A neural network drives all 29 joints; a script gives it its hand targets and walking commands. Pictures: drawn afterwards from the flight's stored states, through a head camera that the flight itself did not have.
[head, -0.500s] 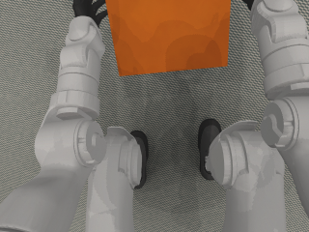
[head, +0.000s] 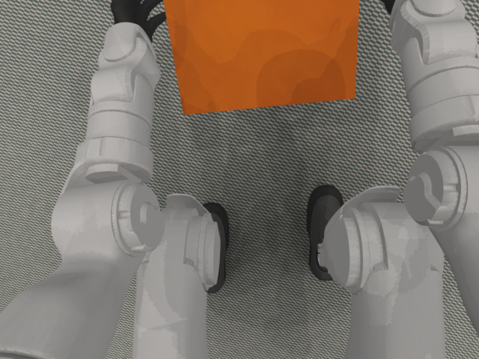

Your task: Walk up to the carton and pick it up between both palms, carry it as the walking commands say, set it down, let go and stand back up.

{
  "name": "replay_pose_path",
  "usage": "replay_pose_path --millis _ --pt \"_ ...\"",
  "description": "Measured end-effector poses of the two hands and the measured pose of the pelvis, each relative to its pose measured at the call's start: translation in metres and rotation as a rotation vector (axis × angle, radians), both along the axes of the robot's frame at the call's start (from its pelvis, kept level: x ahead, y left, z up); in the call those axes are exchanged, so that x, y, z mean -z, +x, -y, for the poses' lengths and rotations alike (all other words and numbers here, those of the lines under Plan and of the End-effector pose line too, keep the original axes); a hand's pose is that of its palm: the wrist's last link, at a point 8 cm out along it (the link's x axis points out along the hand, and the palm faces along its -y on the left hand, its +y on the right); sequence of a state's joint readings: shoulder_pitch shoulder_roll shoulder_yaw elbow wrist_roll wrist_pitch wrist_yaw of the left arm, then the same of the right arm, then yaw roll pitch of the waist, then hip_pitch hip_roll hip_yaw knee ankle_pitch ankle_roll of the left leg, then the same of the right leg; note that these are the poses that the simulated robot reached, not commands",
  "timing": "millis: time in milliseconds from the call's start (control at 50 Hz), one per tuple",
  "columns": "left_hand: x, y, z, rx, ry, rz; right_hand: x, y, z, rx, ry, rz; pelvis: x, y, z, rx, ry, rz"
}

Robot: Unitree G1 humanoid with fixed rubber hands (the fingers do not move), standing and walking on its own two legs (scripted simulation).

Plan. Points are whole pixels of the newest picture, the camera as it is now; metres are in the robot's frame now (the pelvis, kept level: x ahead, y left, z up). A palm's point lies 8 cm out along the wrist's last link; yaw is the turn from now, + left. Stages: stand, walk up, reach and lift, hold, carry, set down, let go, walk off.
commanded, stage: set down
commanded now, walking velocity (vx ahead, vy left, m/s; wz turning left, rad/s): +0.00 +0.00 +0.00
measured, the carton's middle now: (259, 8) +0.56 -0.04 -0.25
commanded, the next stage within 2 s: none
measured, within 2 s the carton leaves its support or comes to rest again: rests again in 0.54 s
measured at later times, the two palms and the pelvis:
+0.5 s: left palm (137, 31) +0.54 +0.12 -0.17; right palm out of the picture +0.54 -0.21 -0.18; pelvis +0.00 +0.00 +0.00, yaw +0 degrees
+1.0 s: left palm (129, 53) +0.51 +0.14 -0.18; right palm out of the picture +0.52 -0.25 -0.18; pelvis -0.02 +0.00 +0.00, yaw -1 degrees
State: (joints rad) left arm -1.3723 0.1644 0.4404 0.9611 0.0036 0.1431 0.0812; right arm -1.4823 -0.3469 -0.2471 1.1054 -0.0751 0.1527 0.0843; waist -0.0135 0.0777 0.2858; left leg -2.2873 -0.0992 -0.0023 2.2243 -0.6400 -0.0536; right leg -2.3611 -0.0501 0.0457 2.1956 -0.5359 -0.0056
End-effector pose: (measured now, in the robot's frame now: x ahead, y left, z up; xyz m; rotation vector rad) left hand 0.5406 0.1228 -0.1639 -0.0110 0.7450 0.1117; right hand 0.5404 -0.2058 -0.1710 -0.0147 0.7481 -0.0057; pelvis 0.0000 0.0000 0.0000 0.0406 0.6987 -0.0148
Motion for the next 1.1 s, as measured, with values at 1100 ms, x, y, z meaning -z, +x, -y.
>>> replay_pose_path --millis 1100 --pt "-0.008 -0.019 -0.017 0.016 0.07 0.036 -0.011 -0.012 0.044 0.113 -0.1 0.062 -0.006 -0.017 0.003 0.025 0.003 0.067"
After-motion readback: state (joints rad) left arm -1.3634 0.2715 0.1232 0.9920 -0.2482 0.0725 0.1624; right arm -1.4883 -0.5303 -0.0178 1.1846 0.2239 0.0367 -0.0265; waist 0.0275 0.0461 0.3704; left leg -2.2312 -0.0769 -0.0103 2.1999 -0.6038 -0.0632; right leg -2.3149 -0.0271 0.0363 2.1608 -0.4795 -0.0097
